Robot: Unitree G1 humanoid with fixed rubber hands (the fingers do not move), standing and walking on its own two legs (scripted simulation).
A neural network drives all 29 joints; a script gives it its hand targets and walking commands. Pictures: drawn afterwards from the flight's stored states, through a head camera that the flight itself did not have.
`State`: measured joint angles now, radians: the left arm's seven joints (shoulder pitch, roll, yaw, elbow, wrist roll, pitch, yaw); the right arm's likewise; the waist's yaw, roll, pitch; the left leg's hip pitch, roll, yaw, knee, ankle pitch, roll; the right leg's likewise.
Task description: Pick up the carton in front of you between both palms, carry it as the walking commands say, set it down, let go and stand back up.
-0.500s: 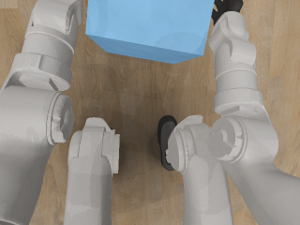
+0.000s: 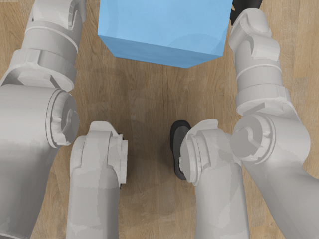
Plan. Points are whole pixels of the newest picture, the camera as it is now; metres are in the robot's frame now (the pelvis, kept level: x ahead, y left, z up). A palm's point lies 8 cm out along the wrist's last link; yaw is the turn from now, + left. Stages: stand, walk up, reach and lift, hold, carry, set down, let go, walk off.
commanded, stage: set down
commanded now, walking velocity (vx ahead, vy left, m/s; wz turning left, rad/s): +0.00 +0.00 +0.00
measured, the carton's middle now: (161, 10) +0.55 -0.02 -0.24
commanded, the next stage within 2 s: let go in 1.82 s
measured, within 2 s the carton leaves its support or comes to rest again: rests again in 0.20 s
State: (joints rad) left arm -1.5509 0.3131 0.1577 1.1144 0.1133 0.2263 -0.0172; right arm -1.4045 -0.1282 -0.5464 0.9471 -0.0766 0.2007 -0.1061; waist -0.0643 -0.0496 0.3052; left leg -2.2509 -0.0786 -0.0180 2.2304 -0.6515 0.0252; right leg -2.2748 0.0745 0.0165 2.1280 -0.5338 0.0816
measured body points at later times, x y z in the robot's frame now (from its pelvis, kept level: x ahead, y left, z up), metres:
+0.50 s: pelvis +0.00 +0.00 -0.01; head +0.37 +0.05 +0.24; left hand +0.58 +0.14 -0.18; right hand +0.55 -0.17 -0.17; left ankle +0.09 +0.10 -0.34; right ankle +0.13 -0.13 -0.34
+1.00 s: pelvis +0.00 +0.00 +0.02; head +0.36 +0.02 +0.27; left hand +0.61 +0.18 -0.12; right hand +0.54 -0.19 -0.13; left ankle +0.08 +0.10 -0.34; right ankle +0.13 -0.13 -0.34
